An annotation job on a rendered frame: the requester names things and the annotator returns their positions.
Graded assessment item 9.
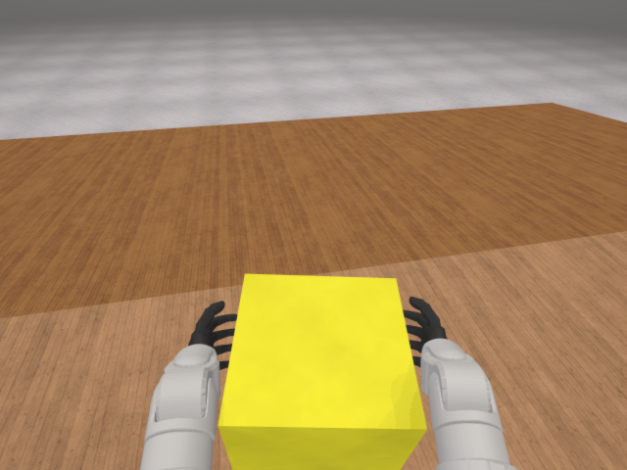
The carton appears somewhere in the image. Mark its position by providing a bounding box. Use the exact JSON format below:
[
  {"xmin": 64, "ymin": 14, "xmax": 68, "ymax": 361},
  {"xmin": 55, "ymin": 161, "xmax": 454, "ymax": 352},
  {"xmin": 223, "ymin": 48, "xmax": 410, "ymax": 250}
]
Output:
[{"xmin": 218, "ymin": 274, "xmax": 427, "ymax": 470}]

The right robot forearm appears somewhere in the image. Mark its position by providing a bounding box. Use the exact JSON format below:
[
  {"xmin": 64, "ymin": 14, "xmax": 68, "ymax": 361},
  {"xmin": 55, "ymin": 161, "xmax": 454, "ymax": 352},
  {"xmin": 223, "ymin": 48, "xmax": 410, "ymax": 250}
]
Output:
[{"xmin": 420, "ymin": 339, "xmax": 518, "ymax": 470}]

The right robot hand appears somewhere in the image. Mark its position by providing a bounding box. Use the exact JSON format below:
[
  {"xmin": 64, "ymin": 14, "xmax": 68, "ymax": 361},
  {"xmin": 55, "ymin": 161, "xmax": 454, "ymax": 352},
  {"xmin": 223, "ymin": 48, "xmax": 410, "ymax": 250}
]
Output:
[{"xmin": 403, "ymin": 297, "xmax": 448, "ymax": 367}]

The left robot forearm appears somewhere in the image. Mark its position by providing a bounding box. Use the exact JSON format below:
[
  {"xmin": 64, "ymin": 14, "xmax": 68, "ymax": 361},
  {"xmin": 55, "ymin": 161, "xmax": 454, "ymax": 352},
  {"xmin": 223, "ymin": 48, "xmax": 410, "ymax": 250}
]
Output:
[{"xmin": 140, "ymin": 344, "xmax": 220, "ymax": 470}]

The left robot hand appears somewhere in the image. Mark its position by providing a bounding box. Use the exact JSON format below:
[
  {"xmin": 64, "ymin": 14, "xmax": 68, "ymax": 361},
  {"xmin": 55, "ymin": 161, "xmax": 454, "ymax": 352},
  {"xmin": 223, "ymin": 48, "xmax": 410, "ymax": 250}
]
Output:
[{"xmin": 188, "ymin": 301, "xmax": 237, "ymax": 370}]

